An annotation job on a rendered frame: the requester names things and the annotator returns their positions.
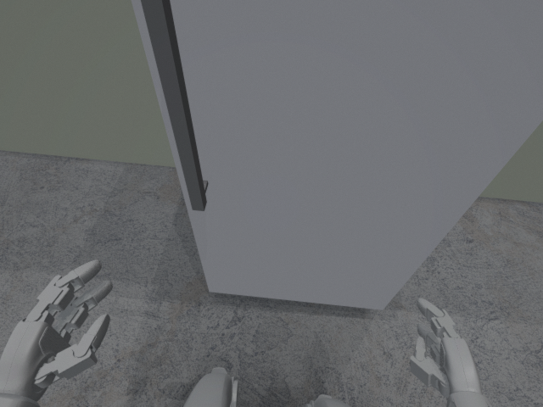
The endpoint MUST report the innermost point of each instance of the robot left thigh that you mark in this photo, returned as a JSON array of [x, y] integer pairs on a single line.
[[214, 390]]

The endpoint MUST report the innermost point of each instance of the left robot hand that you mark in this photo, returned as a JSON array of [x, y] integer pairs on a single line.
[[24, 368]]

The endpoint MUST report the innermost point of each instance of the handle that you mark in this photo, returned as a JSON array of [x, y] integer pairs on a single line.
[[162, 35]]

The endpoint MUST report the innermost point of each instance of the fridge door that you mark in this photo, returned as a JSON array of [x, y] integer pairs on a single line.
[[343, 139]]

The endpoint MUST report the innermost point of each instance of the right robot hand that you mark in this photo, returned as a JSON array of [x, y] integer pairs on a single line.
[[450, 352]]

